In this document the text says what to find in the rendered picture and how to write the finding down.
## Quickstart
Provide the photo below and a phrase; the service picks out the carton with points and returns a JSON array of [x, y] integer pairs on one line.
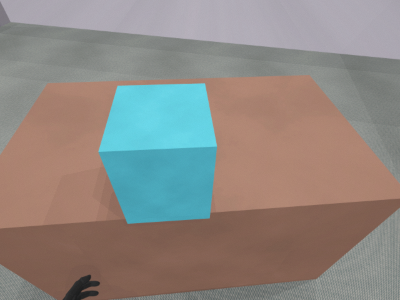
[[159, 152]]

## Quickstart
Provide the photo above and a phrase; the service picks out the pedestal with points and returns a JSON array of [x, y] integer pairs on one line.
[[295, 188]]

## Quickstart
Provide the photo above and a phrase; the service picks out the left robot hand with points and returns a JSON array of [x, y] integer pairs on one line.
[[83, 283]]

